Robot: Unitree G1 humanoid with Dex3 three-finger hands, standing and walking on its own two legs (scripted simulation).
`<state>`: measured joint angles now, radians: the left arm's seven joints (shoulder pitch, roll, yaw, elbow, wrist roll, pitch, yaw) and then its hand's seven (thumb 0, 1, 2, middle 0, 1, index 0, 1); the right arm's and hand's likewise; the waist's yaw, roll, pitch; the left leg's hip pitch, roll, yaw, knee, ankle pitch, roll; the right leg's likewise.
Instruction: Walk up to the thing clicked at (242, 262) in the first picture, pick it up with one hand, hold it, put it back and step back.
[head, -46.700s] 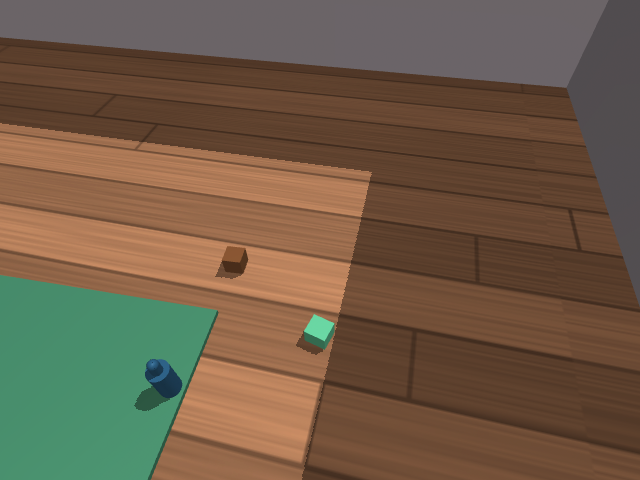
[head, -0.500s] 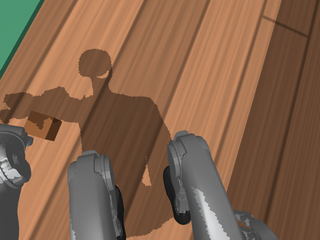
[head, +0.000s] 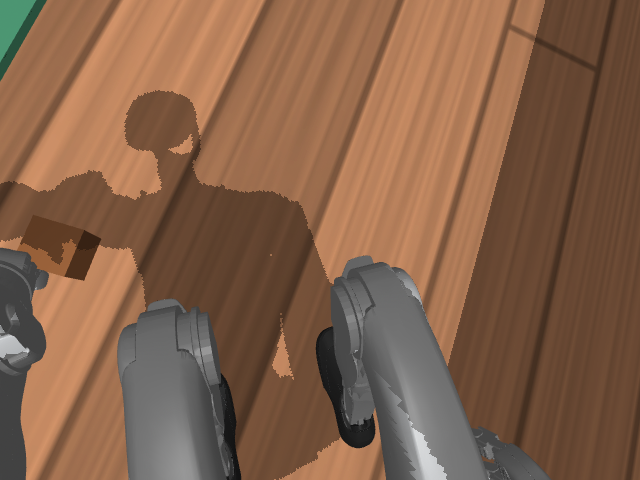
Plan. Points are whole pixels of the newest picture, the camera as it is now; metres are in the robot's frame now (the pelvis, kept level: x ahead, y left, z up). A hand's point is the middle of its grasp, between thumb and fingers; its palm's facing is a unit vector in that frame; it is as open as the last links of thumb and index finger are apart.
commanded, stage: rise first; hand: left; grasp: from above
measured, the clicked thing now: (59, 249) +0.44 +0.31 -0.30
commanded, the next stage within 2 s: approach in 1.82 s
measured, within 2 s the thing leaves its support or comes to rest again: neither
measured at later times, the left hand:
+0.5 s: hand out of the picture +0.41 +0.34 -0.18, palm faces -0.08 -0.43 -0.90, open 13.7 cm
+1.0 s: hand out of the picture +0.41 +0.35 -0.18, palm faces -0.08 -0.42 -0.91, open 13.4 cm
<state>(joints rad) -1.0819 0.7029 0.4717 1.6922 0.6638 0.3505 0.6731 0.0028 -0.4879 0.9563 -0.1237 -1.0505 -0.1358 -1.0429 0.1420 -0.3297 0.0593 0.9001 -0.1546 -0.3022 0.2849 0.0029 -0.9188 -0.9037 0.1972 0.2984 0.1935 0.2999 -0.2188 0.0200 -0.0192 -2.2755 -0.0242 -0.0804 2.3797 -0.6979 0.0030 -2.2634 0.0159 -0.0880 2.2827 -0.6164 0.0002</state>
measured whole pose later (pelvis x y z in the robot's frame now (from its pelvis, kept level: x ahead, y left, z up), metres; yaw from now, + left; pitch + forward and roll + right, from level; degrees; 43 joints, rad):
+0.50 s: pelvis +0.00 +0.00 -0.01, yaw -1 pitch +33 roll -7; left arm -1.10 0.76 0.51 1.71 0.68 0.35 0.68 0.00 -0.47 0.94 -0.17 -0.99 -0.16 -1.00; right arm 0.15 -0.36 0.09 0.89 -0.17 -0.31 0.32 0.00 -0.92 -0.90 0.20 0.30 0.19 0.30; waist -0.25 0.02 0.03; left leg -2.30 -0.02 -0.10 2.42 -0.70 0.00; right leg -2.28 0.02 -0.11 2.31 -0.61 0.00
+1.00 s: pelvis +0.00 +0.00 -0.01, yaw -2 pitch +33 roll -8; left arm -1.10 0.79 0.49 1.69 0.69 0.35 0.66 0.00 -0.42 0.91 -0.20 -0.96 -0.20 -0.97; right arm 0.16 -0.37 0.10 0.89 -0.16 -0.33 0.35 0.00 -0.92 -0.90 0.20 0.30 0.19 0.30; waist -0.25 0.01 0.04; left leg -2.31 -0.02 -0.11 2.44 -0.70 0.00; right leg -2.29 0.02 -0.12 2.32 -0.61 0.00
